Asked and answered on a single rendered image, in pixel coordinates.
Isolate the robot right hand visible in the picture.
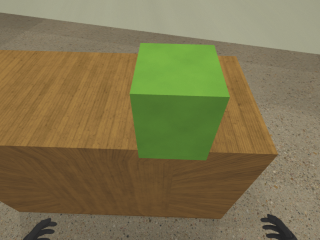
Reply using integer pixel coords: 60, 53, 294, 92
260, 214, 298, 240

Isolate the robot left hand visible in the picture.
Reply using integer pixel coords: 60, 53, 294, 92
23, 218, 57, 240

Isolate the pedestal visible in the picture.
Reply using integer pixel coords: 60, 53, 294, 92
0, 50, 278, 219

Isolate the carton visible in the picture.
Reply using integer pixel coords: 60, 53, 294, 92
129, 43, 230, 161

